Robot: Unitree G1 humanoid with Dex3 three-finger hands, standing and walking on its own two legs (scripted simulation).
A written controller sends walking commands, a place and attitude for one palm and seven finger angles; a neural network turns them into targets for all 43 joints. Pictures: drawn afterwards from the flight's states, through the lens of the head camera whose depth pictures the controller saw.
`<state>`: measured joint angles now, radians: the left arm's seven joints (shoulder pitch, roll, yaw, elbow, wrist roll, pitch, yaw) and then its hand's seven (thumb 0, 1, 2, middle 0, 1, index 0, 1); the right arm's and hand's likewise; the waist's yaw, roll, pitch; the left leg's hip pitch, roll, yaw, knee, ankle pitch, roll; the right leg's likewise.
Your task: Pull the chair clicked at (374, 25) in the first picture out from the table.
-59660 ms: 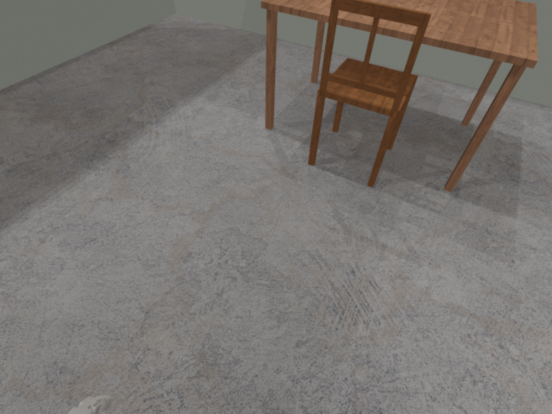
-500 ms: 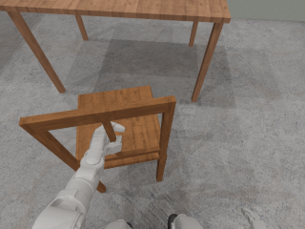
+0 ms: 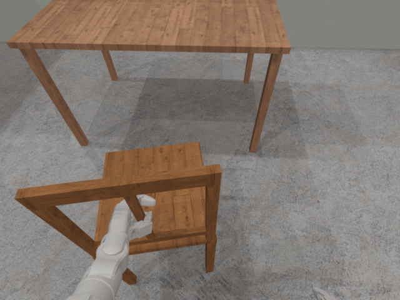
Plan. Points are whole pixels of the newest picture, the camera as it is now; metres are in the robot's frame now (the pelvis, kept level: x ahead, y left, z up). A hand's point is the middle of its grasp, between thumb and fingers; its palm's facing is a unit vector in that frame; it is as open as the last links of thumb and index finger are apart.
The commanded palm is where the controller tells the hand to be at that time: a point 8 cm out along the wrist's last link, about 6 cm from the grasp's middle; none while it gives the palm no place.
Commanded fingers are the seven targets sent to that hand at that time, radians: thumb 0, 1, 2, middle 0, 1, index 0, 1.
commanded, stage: stop walking, hand still on the chair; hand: left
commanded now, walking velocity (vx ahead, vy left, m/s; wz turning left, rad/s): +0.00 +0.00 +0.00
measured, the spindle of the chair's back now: (141, 218) +0.31 +0.16 -0.09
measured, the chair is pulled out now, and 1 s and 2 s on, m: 0.57 0.57 0.57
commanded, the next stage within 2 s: open the thumb and straighten the fingers in 0.58 s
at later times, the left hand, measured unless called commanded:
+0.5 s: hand (147, 223) +0.29 +0.13 -0.07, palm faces -0.01 -0.99 -0.16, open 5.3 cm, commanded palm +0.27 +0.19 -0.05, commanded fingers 0.00 0.90 0.90 -0.50 -1.45 -0.50 -1.45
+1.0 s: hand (142, 219) +0.30 +0.15 -0.07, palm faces -0.03 -0.99 -0.15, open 10.1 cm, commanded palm +0.28 +0.20 -0.05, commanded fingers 0.00 -0.55 0.20 -0.32 -0.94 -0.32 -0.94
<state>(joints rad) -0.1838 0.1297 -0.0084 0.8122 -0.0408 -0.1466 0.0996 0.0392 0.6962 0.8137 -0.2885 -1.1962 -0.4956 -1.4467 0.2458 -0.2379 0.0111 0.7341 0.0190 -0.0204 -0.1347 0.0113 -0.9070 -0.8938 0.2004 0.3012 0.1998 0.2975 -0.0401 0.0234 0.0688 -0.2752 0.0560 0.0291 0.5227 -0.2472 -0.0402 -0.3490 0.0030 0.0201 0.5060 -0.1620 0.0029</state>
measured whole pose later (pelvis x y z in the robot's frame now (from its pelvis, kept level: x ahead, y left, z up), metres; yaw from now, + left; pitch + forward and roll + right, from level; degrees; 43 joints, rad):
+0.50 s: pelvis +0.04 +0.01 +0.01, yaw +0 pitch +0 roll +0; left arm -0.04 0.12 -0.08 0.68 -0.02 -0.10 0.09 0.05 0.70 0.82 -0.25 -1.24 -0.49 -1.45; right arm 0.18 -0.20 0.03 0.68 0.00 0.00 -0.12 0.01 -0.91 -0.89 0.20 0.30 0.20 0.30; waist -0.02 0.01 0.03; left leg -0.17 0.04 0.03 0.45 -0.27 -0.03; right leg -0.26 -0.01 0.02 0.45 -0.19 0.01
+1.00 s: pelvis +0.04 +0.01 -0.02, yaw +2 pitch +8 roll +1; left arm 0.02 0.16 -0.05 0.42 -0.06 0.02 0.03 0.01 -0.04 0.45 -0.40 -1.32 -0.47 -1.38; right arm 0.22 -0.27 -0.01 0.62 0.04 -0.06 -0.05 0.01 -0.91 -0.89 0.20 0.30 0.20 0.30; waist -0.06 0.03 -0.05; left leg -0.47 0.02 0.00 0.70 -0.37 -0.02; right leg -0.54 -0.04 0.00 0.71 -0.31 0.02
